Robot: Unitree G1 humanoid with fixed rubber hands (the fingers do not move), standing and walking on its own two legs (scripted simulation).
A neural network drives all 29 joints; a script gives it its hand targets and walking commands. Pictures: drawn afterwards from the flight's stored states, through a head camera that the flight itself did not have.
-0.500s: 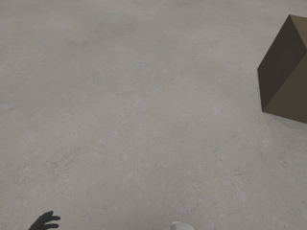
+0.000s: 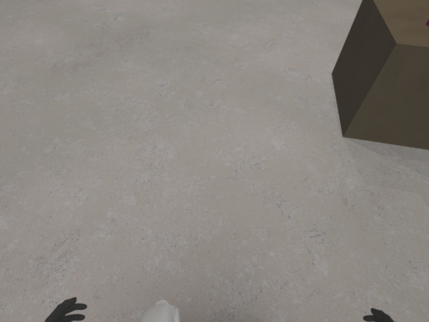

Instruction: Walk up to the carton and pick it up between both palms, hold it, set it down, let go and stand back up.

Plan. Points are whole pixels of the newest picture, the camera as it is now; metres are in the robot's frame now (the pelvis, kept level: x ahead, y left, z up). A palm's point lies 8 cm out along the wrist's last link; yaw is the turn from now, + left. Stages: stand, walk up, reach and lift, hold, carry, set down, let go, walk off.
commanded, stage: walk up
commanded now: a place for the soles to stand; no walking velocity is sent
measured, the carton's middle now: out of the picture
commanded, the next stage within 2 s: none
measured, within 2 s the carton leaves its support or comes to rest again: neither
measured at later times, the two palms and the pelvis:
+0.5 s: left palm (66, 270) +0.24 +0.29 -0.06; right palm out of the picture +0.12 -0.33 -0.06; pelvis +0.08 +0.00 +0.01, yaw -6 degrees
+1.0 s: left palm (112, 230) +0.34 +0.24 -0.10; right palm (417, 305) +0.17 -0.37 -0.07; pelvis +0.17 -0.03 +0.00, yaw -10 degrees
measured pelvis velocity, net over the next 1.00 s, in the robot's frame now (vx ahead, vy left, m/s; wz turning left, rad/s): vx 0.17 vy -0.03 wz -0.18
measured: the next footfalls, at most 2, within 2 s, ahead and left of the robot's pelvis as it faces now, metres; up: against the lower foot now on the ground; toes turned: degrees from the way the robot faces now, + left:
left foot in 0.08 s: +0.17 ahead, +0.12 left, +0.00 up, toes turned +10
right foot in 0.60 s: +0.18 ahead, -0.16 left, +0.00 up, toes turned -6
